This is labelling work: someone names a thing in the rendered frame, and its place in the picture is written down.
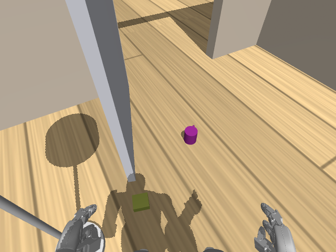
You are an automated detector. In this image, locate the left robot hand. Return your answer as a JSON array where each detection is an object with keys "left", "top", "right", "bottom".
[{"left": 56, "top": 204, "right": 101, "bottom": 252}]

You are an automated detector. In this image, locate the floor lamp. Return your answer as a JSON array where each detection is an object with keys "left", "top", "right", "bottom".
[{"left": 0, "top": 195, "right": 106, "bottom": 252}]

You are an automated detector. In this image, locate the right robot hand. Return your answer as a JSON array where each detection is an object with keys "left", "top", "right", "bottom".
[{"left": 254, "top": 203, "right": 296, "bottom": 252}]

